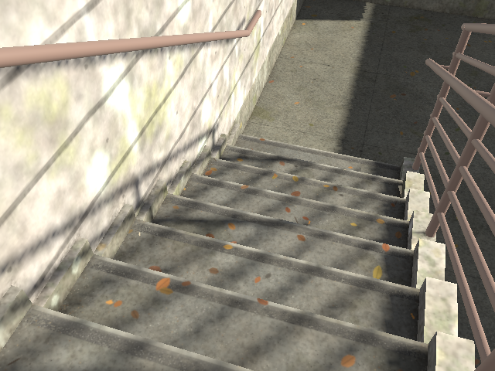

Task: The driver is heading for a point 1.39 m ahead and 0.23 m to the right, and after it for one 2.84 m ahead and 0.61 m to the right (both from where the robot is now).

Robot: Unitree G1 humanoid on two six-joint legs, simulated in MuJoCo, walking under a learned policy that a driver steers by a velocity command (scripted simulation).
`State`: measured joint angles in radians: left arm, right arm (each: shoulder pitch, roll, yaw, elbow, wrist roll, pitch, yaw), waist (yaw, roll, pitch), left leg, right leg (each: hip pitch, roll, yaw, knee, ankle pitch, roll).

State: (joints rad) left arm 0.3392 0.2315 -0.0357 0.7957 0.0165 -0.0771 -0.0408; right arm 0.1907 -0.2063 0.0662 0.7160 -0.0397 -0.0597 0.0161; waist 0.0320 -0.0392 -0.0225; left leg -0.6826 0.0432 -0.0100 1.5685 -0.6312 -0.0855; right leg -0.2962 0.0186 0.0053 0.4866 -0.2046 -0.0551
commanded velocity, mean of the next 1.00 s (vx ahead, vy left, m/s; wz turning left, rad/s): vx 0.00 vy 0.00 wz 0.01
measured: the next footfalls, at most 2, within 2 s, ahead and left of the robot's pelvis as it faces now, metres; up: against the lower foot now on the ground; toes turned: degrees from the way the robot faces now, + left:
left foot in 0.78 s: +0.14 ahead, +0.16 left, +0.00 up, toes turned +5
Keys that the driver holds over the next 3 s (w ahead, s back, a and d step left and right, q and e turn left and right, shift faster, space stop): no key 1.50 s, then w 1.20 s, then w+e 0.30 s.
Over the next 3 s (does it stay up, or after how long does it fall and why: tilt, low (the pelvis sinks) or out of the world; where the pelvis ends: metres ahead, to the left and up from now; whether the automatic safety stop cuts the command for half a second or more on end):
stays up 0.79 0.14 -0.35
